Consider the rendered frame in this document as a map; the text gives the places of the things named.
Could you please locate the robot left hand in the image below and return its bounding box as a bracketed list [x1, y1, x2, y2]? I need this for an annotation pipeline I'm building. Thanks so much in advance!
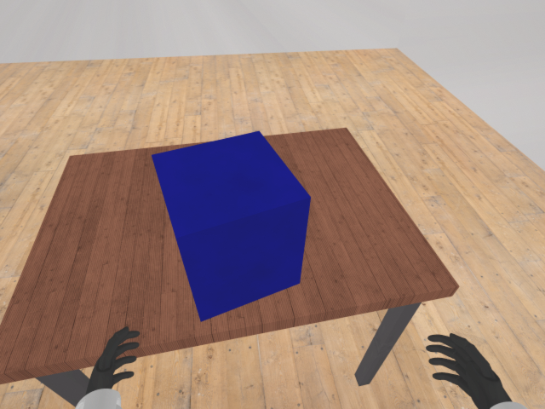
[86, 326, 140, 395]

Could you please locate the robot right hand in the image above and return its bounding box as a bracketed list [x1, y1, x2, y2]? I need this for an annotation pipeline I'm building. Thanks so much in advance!
[426, 333, 512, 409]

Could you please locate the carton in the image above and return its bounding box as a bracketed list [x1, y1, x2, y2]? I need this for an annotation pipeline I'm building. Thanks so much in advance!
[152, 131, 311, 322]

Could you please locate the robot left forearm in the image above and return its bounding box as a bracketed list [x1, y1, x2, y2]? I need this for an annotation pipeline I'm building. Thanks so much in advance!
[75, 389, 123, 409]

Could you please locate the table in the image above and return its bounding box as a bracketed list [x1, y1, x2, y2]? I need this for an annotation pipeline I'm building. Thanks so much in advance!
[0, 128, 459, 407]

